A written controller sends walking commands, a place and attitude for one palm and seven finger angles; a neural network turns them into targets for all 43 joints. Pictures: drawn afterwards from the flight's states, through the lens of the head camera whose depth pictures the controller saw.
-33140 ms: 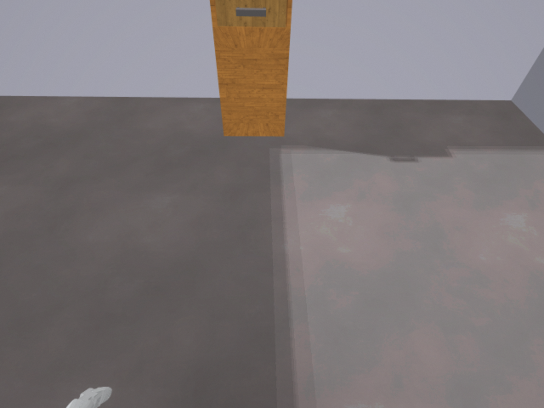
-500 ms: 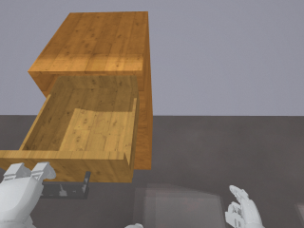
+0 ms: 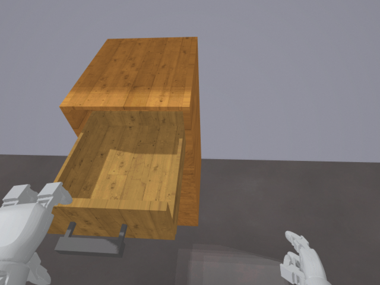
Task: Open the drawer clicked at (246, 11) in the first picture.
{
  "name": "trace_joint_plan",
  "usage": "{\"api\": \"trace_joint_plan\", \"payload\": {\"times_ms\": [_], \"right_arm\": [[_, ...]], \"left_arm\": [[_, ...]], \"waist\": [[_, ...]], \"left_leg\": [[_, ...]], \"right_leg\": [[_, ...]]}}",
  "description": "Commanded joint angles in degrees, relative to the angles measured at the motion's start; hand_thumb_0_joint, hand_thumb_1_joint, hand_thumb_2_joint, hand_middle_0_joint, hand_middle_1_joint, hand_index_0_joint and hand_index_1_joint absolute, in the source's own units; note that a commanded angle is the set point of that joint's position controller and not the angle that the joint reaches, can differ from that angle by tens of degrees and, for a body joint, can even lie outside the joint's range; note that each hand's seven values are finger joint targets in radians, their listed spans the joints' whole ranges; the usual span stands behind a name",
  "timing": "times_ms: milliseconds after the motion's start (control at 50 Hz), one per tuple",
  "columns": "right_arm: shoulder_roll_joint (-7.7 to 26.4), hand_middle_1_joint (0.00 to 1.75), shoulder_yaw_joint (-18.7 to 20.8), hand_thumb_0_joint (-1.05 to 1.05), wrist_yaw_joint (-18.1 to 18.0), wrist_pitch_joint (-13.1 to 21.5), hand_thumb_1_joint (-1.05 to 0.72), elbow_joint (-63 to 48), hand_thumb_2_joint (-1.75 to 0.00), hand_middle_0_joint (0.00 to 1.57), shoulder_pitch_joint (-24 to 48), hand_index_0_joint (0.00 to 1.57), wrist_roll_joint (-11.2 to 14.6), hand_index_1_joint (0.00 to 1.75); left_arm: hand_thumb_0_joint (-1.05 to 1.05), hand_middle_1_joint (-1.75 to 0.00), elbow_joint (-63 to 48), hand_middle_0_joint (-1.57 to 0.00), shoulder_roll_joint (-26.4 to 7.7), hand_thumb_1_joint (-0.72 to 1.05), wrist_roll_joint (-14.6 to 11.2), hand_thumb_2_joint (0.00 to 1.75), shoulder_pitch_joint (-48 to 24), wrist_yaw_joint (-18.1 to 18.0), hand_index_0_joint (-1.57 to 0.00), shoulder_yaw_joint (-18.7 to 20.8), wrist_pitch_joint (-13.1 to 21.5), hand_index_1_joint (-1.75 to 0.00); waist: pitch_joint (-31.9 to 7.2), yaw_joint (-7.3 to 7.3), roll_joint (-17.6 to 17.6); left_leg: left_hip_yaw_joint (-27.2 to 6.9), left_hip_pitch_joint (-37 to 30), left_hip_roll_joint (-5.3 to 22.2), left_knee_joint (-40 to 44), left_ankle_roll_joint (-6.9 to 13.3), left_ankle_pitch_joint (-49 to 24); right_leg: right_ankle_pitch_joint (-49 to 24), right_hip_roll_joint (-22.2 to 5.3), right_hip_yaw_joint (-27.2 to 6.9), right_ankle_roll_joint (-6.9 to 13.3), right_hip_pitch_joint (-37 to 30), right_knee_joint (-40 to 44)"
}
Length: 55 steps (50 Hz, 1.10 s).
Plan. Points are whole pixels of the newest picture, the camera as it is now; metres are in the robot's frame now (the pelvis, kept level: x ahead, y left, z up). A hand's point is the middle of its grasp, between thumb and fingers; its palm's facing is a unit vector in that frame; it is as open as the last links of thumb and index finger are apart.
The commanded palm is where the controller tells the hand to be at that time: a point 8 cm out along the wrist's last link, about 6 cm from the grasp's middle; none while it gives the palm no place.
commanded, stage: lift the hand off the handle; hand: left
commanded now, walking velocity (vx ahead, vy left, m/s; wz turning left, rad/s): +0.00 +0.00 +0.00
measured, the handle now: (94, 236) +0.20 +0.26 -0.02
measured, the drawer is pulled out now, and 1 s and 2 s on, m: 0.30 0.30 0.30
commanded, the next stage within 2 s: draw the hand back to the body in 0.46 s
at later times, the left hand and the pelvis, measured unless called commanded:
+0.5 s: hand (23, 218) +0.17 +0.30 +0.14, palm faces +0.06 -0.05 -1.00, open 13.9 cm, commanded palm +0.14 +0.30 +0.18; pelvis +0.01 +0.01 +0.02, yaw +0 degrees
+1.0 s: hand (28, 217) +0.17 +0.30 +0.13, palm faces +0.04 -0.07 -1.00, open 13.8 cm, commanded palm +0.14 +0.30 +0.19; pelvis +0.01 +0.02 +0.02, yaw +0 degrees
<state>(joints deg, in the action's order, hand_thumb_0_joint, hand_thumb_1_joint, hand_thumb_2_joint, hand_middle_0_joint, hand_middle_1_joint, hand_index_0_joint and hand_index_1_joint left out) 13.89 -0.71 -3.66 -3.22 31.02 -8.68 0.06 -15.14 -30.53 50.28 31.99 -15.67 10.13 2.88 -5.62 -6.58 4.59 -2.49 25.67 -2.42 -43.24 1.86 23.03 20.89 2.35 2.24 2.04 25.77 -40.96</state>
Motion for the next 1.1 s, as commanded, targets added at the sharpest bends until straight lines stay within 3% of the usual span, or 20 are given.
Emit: {"api": "trace_joint_plan", "payload": {"times_ms": [0, 80, 160, 220, 260, 300, 340, 400, 460, 520, 620, 640, 700, 740, 780, 920, 940, 1020, 1060, 1080], "right_arm": [[6.0, 0.30, 2.2, 0.00, -0.6, 2.0, -0.90, -9.9, -0.90, 0.20, 7.5, 0.20, 0.2, 0.30], [6.4, 0.30, 1.9, 0.00, -0.2, 0.8, -0.90, -10.4, -0.90, 0.20, 7.9, 0.20, 0.7, 0.30], [6.5, 0.30, 1.0, 0.00, -0.4, 0.3, -0.90, -11.9, -0.90, 0.20, 8.1, 0.20, 0.9, 0.30], [6.7, 0.30, 1.0, 0.00, -0.7, 0.1, -0.90, -12.6, -0.90, 0.20, 7.9, 0.20, 0.9, 0.30], [6.7, 0.30, 0.7, 0.00, -0.7, 0.1, -0.90, -13.1, -0.90, 0.20, 7.9, 0.20, 1.2, 0.30], [6.8, 0.30, 0.8, 0.00, -0.6, 0.2, -0.90, -13.1, -0.90, 0.20, 7.5, 0.20, 1.1, 0.30], [6.8, 0.30, 0.9, 0.00, -0.6, 0.5, -0.90, -13.0, -0.90, 0.20, 8.3, 0.20, 1.4, 0.30], [6.7, 0.30, 1.4, 0.00, 0.3, 0.1, -0.90, -12.4, -0.90, 0.20, 7.0, 0.20, 1.4, 0.30], [6.9, 0.30, 1.3, 0.00, 0.8, 0.4, -0.90, -12.5, -0.90, 0.20, 6.9, 0.20, 1.4, 0.30], [6.9, 0.30, 1.1, 0.00, 0.6, 0.1, -0.90, -13.0, -0.90, 0.20, 7.5, 0.20, 1.1, 0.30], [6.8, 0.30, 0.7, 0.00, 0.7, 0.2, -0.90, -13.8, -0.90, 0.20, 7.4, 0.20, 1.2, 0.30], [6.9, 0.30, 0.7, 0.00, 0.8, 0.4, -0.90, -13.7, -0.90, 0.20, 8.5, 0.20, 1.4, 0.30], [6.3, 0.30, 0.9, 0.00, 1.1, 0.1, -0.90, -13.2, -0.90, 0.20, 7.2, 0.20, 1.2, 0.30], [6.3, 0.30, 1.0, 0.00, 1.4, 0.2, -0.90, -13.3, -0.90, 0.20, 8.6, 0.20, 1.6, 0.30], [6.2, 0.30, 1.1, 0.00, 1.7, -0.2, -0.90, -12.8, -0.90, 0.20, 7.2, 0.20, 1.5, 0.30], [6.5, 0.30, 1.0, 0.00, 1.6, 0.2, -0.90, -13.7, -0.90, 0.20, 7.2, 0.20, 1.7, 0.30], [6.4, 0.30, 0.8, 0.00, 1.7, 0.6, -0.90, -13.7, -0.90, 0.20, 8.6, 0.20, 2.0, 0.30], [6.4, 0.30, 0.7, 0.00, 1.6, 0.3, -0.90, -14.0, -0.90, 0.20, 6.9, 0.20, 1.6, 0.30], [6.2, 0.30, 0.4, 0.00, 1.8, 0.4, -0.90, -14.0, -0.90, 0.20, 7.0, 0.20, 1.6, 0.30], [6.1, 0.30, 0.6, 0.00, 1.8, 0.3, -0.90, -14.0, -0.90, 0.20, 6.7, 0.20, 1.6, 0.30]], "left_arm": [[0.00, -1.20, -12.2, -0.30, -11.9, -0.50, -1.4, 0.30, -1.7, 0.5, -0.30, 9.0, -1.3, -1.20], [0.00, -1.20, -14.4, -0.30, -12.9, -0.50, -2.7, 0.30, -1.2, 4.5, -0.30, 8.9, -3.6, -1.20], [0.00, -1.20, -17.8, -0.30, -14.2, -0.50, -4.0, 0.30, -0.2, 6.9, -0.30, 9.9, -4.1, -1.20], [0.00, -1.20, -19.5, -0.30, -15.4, -0.50, -4.6, 0.30, 0.8, 7.5, -0.30, 11.5, -3.1, -1.20], [0.00, -1.20, -21.2, -0.30, -16.2, -0.50, -5.1, 0.30, 1.2, 7.7, -0.30, 12.7, -2.8, -1.20], [0.00, -1.20, -22.9, -0.30, -15.3, -0.50, -5.4, 0.30, -2.4, 8.0, -0.30, 11.3, -2.2, -1.20], [0.00, -1.20, -22.6, -0.30, -16.8, -0.50, -5.7, 0.30, -1.5, 8.1, -0.30, 13.6, -2.2, -1.20], [0.00, -1.20, -20.5, -0.30, -13.3, -0.50, -5.8, 0.30, -0.3, 9.5, -0.30, 10.4, -2.5, -1.20], [0.00, -1.20, -21.0, -0.30, -12.6, -0.50, -5.9, 0.30, -1.3, 10.5, -0.30, 9.0, -3.1, -1.20], [0.00, -1.20, -21.2, -0.30, -13.9, -0.50, -4.8, 0.30, -1.7, 10.6, -0.30, 9.6, -2.9, -1.20], [0.00, -1.20, -25.5, -0.30, -14.4, -0.50, -4.5, 0.30, 0.1, 9.2, -0.30, 10.1, -1.9, -1.20], [0.00, -1.20, -25.9, -0.30, -15.2, -0.50, -4.6, 0.30, 1.2, 8.7, -0.30, 11.8, -2.1, -1.20], [0.00, -1.20, -24.6, -0.30, -13.5, -0.50, -4.6, 0.30, 0.1, 8.4, -0.30, 10.3, -1.6, -1.20], [0.00, -1.20, -23.7, -0.30, -14.2, -0.50, -4.7, 0.30, 1.7, 8.2, -0.30, 11.9, -2.2, -1.20], [0.00, -1.20, -23.0, -0.30, -13.7, -0.50, -4.5, 0.30, -0.9, 8.7, -0.30, 10.5, -2.5, -1.20], [0.00, -1.20, -24.0, -0.30, -13.9, -0.50, -5.0, 0.30, -2.7, 10.8, -0.30, 8.5, -3.5, -1.20], [0.00, -1.20, -23.8, -0.30, -14.4, -0.50, -4.8, 0.30, -1.8, 10.7, -0.30, 9.4, -3.9, -1.20], [0.00, -1.20, -25.0, -0.30, -14.8, -0.50, -4.8, 0.30, -1.0, 10.6, -0.30, 9.8, -3.0, -1.20], [0.00, -1.20, -25.9, -0.30, -15.6, -0.50, -4.5, 0.30, -1.2, 10.4, -0.30, 10.6, -3.0, -1.20], [0.00, -1.20, -25.6, -0.30, -15.2, -0.50, -4.9, 0.30, -0.8, 10.2, -0.30, 10.7, -2.9, -1.20]], "waist": [[-5.7, 0.18, -2.1], [-4.5, -0.09, -0.2], [-4.1, -0.59, -0.6], [-3.0, -1.06, -1.1], [-2.9, -1.38, 1.1], [-2.1, -0.58, 0.3], [-1.6, -0.95, 1.0], [-0.5, -0.48, -1.4], [-2.3, -0.18, -0.3], [-3.1, -0.79, -1.7], [-4.2, -1.10, 2.2], [-4.7, -1.34, 2.9], [-1.5, -0.66, 0.6], [-1.8, -1.08, 1.6], [-1.0, -0.49, 0.8], [-3.8, -0.15, 0.3], [-3.1, -0.23, 1.8], [-3.9, -0.67, 0.6], [-3.6, -0.83, 3.3], [-2.9, -0.68, 2.2]], "left_leg": [[0.5, -5.7, 1.1, 8.4, -0.1, -15.2], [0.9, -7.5, 1.6, 10.4, -0.2, -17.4], [1.0, -9.5, 2.0, 11.8, -0.1, -19.6], [1.0, -10.9, 2.3, 12.6, -0.1, -20.1], [1.1, -12.1, 2.5, 12.8, -0.3, -20.5], [0.6, -13.0, 2.4, 13.3, -0.3, -20.4], [0.3, -13.3, 2.6, 13.8, -0.6, -20.8], [0.3, -13.2, 2.4, 14.4, -0.6, -21.6], [0.2, -13.5, 2.4, 15.1, -0.8, -21.3], [0.3, -13.6, 2.4, 15.3, -0.7, -21.6], [0.3, -14.6, 3.0, 14.4, -1.3, -24.7], [0.2, -14.4, 3.3, 14.2, -1.5, -25.3], [-0.1, -13.8, 3.0, 14.5, -1.3, -22.5], [-0.4, -13.0, 3.2, 14.8, -1.5, -22.9], [-0.4, -12.4, 3.0, 15.3, -1.5, -22.1], [-0.4, -13.3, 2.8, 15.8, -1.1, -21.5], [-0.6, -12.8, 3.2, 15.7, -1.3, -21.4], [-0.4, -13.5, 3.0, 15.2, -1.1, -23.0], [-0.2, -13.4, 3.2, 15.1, -1.3, -23.2], [-0.4, -13.4, 3.2, 15.0, -1.2, -23.0]], "right_leg": [[-12.1, -1.9, -0.8, -0.8, -6.0, 9.3], [-14.2, -2.2, -1.0, -0.8, -8.7, 10.9], [-16.2, -2.6, -0.6, -1.1, -10.9, 12.4], [-15.1, -2.5, 0.0, -1.2, -10.9, 13.6], [-14.9, -2.6, -0.1, -0.9, -11.3, 14.5], [-13.5, -2.3, 0.4, -1.0, -10.3, 15.3], [-13.4, -2.1, 0.1, -0.7, -11.1, 16.2], [-13.8, -1.9, 1.0, -0.8, -10.5, 16.1], [-13.1, -1.8, 1.1, -0.7, -11.4, 16.1], [-13.4, -1.9, 1.0, -0.6, -12.1, 16.3], [-14.3, -1.8, 1.4, -0.3, -11.7, 16.1], [-15.1, -1.4, 0.8, -0.1, -12.5, 16.4], [-11.9, -1.4, 1.8, -0.1, -9.8, 16.7], [-12.3, -0.9, 1.3, 0.1, -10.7, 16.6], [-11.2, -1.2, 2.0, 0.0, -10.2, 16.2], [-11.4, -1.5, 1.7, -0.2, -11.5, 16.3], [-11.0, -0.9, 1.2, 0.1, -11.5, 16.6], [-12.5, -1.4, 1.7, 0.0, -11.9, 16.3], [-12.2, -1.4, 1.7, 0.3, -11.8, 16.3], [-11.9, -1.3, 1.8, 0.2, -11.3, 16.4]]}}
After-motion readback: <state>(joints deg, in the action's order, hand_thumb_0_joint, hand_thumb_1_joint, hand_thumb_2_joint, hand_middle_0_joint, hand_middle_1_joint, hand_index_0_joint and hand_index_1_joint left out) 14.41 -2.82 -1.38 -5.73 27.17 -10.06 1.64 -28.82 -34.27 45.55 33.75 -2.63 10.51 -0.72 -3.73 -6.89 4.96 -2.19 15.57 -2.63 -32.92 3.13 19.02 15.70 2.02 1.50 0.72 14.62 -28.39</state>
